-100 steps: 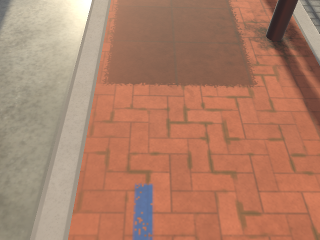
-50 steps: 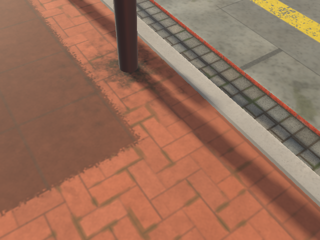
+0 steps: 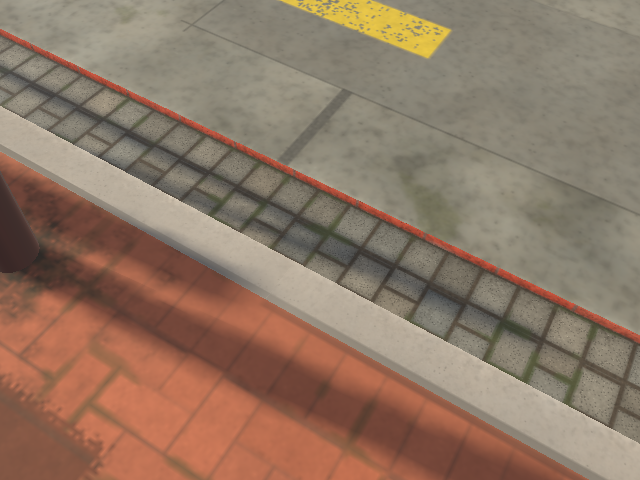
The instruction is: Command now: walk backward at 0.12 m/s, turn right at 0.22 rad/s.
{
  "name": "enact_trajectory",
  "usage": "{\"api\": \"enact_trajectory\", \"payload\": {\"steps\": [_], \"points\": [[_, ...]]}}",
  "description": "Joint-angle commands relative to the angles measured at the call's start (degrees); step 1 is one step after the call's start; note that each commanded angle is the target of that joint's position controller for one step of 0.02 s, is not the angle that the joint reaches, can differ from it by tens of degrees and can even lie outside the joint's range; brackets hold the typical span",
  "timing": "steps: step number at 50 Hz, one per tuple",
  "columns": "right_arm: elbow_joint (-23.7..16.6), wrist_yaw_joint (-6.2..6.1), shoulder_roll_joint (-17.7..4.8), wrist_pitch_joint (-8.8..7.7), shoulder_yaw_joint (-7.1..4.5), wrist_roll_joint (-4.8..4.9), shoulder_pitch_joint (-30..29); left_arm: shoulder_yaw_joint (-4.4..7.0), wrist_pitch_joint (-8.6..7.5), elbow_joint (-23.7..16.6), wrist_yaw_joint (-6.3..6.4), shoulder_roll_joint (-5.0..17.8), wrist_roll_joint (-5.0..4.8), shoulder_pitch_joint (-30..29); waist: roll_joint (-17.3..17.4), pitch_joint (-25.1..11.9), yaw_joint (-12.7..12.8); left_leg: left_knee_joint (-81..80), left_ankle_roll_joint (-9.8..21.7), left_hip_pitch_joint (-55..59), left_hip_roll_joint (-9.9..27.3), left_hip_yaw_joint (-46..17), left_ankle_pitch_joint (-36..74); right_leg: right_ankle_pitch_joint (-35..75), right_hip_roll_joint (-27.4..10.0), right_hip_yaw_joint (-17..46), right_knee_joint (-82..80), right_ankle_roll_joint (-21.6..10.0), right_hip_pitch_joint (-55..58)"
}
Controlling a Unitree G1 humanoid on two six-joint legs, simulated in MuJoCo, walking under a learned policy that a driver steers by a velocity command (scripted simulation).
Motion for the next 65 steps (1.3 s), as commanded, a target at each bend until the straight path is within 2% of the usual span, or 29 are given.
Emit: {"api": "enact_trajectory", "payload": {"steps": [1,5,11,12,13,14,15,16,18,21,25,29,34,36,37,38,39,40,41,44,50,54,56,58,60,61,62,63,65], "points": [[-3.4,-0.45,-7.8,0.30,-2.01,-0.61,-1.4,1.38,1.25,-0.4,-0.71,4.6,-0.45,7.9,7.6,-11.0,1.9,-8.8,10.0,6.5,13.1,-10.0,13.5,2.0,-1.8,-3.1,0.1,2.3,1.6],[-2.8,-0.43,-9.2,0.77,-2.86,-0.91,-1.4,0.80,1.59,-1.2,-1.46,3.9,-0.27,6.3,11.0,-9.7,0.4,-12.7,9.0,6.0,14.1,-10.8,-8.7,1.1,-5.1,-6.3,-11.2,1.5,3.0],[-1.9,0.12,-12.0,1.95,-4.40,-0.55,-2.8,0.65,0.76,-0.1,-2.62,3.9,-0.58,11.5,10.9,-9.3,1.6,-12.6,4.6,1.9,16.6,-8.6,-17.3,4.3,-7.0,-10.4,-32.8,-4.8,14.7],[-1.9,0.21,-11.7,2.13,-4.54,-0.18,-3.3,0.72,0.55,0.5,-2.67,3.8,-0.12,12.9,8.1,-7.1,2.4,-9.4,2.1,-1.9,15.3,-6.3,-19.4,7.3,-6.8,-9.1,-39.9,-6.5,17.1],[-1.3,0.57,-10.6,2.12,-4.69,-0.20,-1.3,0.87,0.23,0.1,-2.48,4.6,0.37,12.4,0.3,-4.2,2.2,-0.8,-1.1,-6.6,12.1,-2.0,-23.3,7.1,-10.1,-0.2,-48.2,-8.2,16.9],[-3.8,1.03,-5.8,2.12,-3.55,-0.03,-1.8,2.02,-0.09,-2.9,-1.98,11.1,0.70,10.7,-15.9,-2.0,2.3,15.7,-5.5,-17.7,1.9,5.7,-28.4,-2.9,-27.8,26.8,-59.6,-12.7,12.7],[-5.7,0.17,-8.2,2.32,-4.13,-0.34,-8.9,2.93,-0.33,-2.9,-1.25,14.3,1.65,9.5,-11.8,3.8,3.7,24.0,-5.4,-16.0,0.2,-3.3,-25.5,0.3,-29.3,28.5,-61.9,-15.1,-0.9],[-5.5,0.39,-7.9,2.27,-4.17,0.47,-8.4,2.62,-0.80,-3.0,-0.35,12.3,1.40,5.7,-7.7,4.1,0.4,28.4,-5.0,-11.9,1.2,-5.7,-19.3,0.4,-24.5,21.4,-60.2,-13.3,-2.9],[-2.9,1.03,-8.0,1.72,-4.40,-0.34,-4.1,2.27,-1.41,-4.1,-0.07,9.9,0.57,1.0,-6.1,1.0,-2.1,33.1,-4.5,-11.4,0.1,-5.2,-12.3,8.3,-17.9,13.8,-57.1,-10.6,2.4],[-2.1,1.37,-7.7,1.17,-4.54,-0.84,-2.5,1.83,-2.24,-3.8,-0.54,7.0,-0.60,4.7,-4.7,-4.6,-0.5,36.4,-5.3,-14.1,-0.1,-5.0,-13.1,27.9,-17.2,12.4,-51.9,-12.3,14.1],[-4.3,1.78,-7.8,0.37,-4.16,-1.18,-7.4,2.41,-2.44,-1.5,-0.59,7.2,-0.17,13.3,-7.5,-5.1,4.3,26.9,-6.6,-20.2,0.9,-5.0,-15.0,1.3,-17.9,20.2,-56.1,-15.1,24.6],[-5.3,2.26,-7.6,-1.31,-3.85,-0.91,-9.4,3.13,-3.08,-0.8,-0.71,9.2,0.33,15.1,-6.2,-4.3,5.6,18.8,-6.3,-18.1,0.0,-5.4,-17.4,0.4,-18.3,23.7,-55.8,-17.1,25.0],[-5.9,2.26,-7.6,-3.22,-3.23,-0.14,-7.3,3.80,-4.20,-2.2,-1.71,10.2,0.62,11.0,-6.0,-4.6,3.2,9.7,-4.0,-5.7,-1.8,-6.0,-18.5,0.6,-16.3,26.5,-53.9,-16.7,14.9],[-3.9,1.55,-6.6,-3.84,-2.97,0.45,0.1,3.90,-4.24,-4.0,-1.93,9.9,0.35,5.1,-4.2,-4.5,-2.1,-1.4,-2.8,10.2,-2.4,-5.3,-12.1,0.4,-12.6,24.6,-50.8,-13.4,3.6],[-2.3,0.75,-7.4,-4.26,-3.27,0.34,5.3,3.70,-4.38,-4.6,-1.77,8.6,0.11,3.3,-1.2,-5.0,-5.1,-6.0,-2.8,21.9,-1.5,-5.3,-8.3,-2.8,-9.0,21.5,-45.8,-10.7,-5.0],[-1.6,-0.11,-12.3,-4.75,-4.29,-0.40,10.1,2.74,-4.97,-5.4,-1.73,4.7,-0.22,3.8,8.3,-7.3,-6.4,-10.8,-1.8,31.1,9.1,-16.3,-19.8,-7.8,-3.5,13.3,-32.3,-7.3,-13.9],[-2.4,-0.41,-18.6,-4.82,-5.36,-1.13,12.2,1.73,-5.42,-7.4,-1.71,1.9,-0.47,3.5,15.8,-9.4,-6.4,-19.1,2.2,31.7,23.2,-39.7,-40.8,-6.5,2.9,4.0,-17.9,-5.7,-21.1],[-2.0,-0.39,-17.1,-4.61,-5.46,-1.53,8.3,2.14,-5.41,-7.4,-1.77,5.8,1.13,2.7,10.1,-2.6,-2.7,-19.4,4.7,23.0,24.7,-41.3,-43.0,0.5,-3.9,3.3,-11.1,-5.6,-22.8],[-2.8,0.09,-12.6,-4.90,-4.41,-1.00,5.6,2.49,-5.43,-6.3,-2.52,6.9,1.54,3.1,6.3,0.7,-1.1,-19.2,4.6,18.8,21.6,-35.7,-39.7,5.2,-6.0,3.0,-9.0,-5.5,-21.7],[-2.9,0.81,-8.0,-6.11,-3.08,-0.93,4.6,2.28,-4.85,-4.3,-4.64,5.5,1.75,4.7,8.6,0.0,-0.1,-19.6,2.6,17.6,13.9,-18.0,-18.5,14.2,-8.1,-0.6,-5.1,-3.6,-19.5],[0.8,2.31,-6.2,-7.35,-2.70,-0.81,12.5,0.83,-4.36,-8.5,-5.94,2.8,1.33,-5.6,7.1,-0.5,-2.3,-16.9,2.9,20.6,12.5,-4.4,13.0,21.0,-9.4,-4.8,-7.6,-2.5,-24.1],[2.0,1.48,-6.7,-7.12,-2.44,-0.23,12.8,-1.33,-4.61,-11.7,-6.56,-1.0,1.56,-12.9,7.1,0.7,-2.9,-13.2,1.2,17.3,10.9,3.7,33.2,24.9,-8.7,-13.8,-25.1,-3.1,-14.5],[3.1,0.82,-8.3,-6.85,-2.66,-0.02,14.0,-1.43,-4.63,-11.6,-6.31,-0.3,1.60,-11.3,8.7,-2.1,-2.0,-7.7,-0.1,19.1,11.1,5.4,46.7,24.1,-6.1,-16.4,-30.3,-4.6,-6.9],[3.1,-0.04,-10.2,-6.33,-3.02,0.31,12.7,-0.49,-4.88,-9.0,-5.47,2.3,1.87,-1.6,10.4,-7.8,2.5,5.0,-0.7,19.3,12.1,5.8,55.5,23.0,-3.2,-15.5,-33.3,-7.4,4.3],[1.6,0.42,-10.2,-6.33,-2.96,0.74,10.0,1.54,-6.08,-4.7,-3.60,6.9,2.83,12.6,5.6,-15.7,9.5,30.1,-2.7,7.8,10.1,7.6,32.0,36.1,-6.3,-8.8,-42.6,-11.5,24.9],[-0.6,1.04,-3.7,-6.02,-1.80,-0.75,14.4,2.36,-6.15,-5.3,-2.56,11.6,1.86,11.1,-6.8,-21.2,3.6,48.9,-4.2,-7.8,3.5,7.1,-30.5,72.6,-23.9,8.6,-33.2,-14.8,39.2],[-2.6,0.69,-5.9,-4.59,-2.07,1.33,18.3,3.77,-5.64,-7.2,-2.23,14.4,-0.62,13.9,-7.8,-35.2,5.2,63.1,-5.0,-14.8,-0.4,-2.8,-33.3,84.3,-34.3,26.2,-33.8,-26.7,49.2],[-2.5,0.46,-8.6,-4.10,-2.49,0.22,13.3,3.46,-4.50,-8.2,-1.33,11.2,-1.53,10.4,0.4,-29.8,5.4,61.8,-5.2,-17.5,2.8,-5.4,-24.1,74.6,-29.9,20.3,-38.2,-24.9,41.7],[-3.7,0.54,-7.8,-3.94,-2.24,-0.85,7.7,1.87,-3.78,-8.2,-0.74,6.0,-1.49,3.2,2.6,-13.7,1.5,53.1,-5.6,-17.1,5.3,-5.0,-18.8,60.5,-22.7,12.8,-45.0,-20.1,23.5]]}}
Keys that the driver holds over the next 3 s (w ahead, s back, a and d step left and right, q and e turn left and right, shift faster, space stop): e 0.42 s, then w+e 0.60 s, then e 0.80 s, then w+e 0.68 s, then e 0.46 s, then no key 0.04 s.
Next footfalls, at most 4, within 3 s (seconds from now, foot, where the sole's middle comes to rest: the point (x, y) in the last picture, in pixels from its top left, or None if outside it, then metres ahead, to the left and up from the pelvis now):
0.26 right None -0.05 -0.11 -0.77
0.76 left None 0.07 0.06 -0.77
1.20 right None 0.24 -0.26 -0.77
1.88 left None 0.38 -0.16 -0.77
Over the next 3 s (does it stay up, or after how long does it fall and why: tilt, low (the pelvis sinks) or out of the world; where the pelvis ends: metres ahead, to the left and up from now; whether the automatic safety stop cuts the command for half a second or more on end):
stays up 0.31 -0.56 -0.01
